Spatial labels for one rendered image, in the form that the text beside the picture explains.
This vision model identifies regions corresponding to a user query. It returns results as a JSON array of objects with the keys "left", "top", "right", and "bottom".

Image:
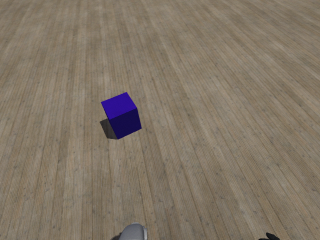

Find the left robot thigh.
[{"left": 118, "top": 224, "right": 148, "bottom": 240}]

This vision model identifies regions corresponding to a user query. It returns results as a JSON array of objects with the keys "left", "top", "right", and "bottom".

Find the carton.
[{"left": 101, "top": 92, "right": 142, "bottom": 140}]

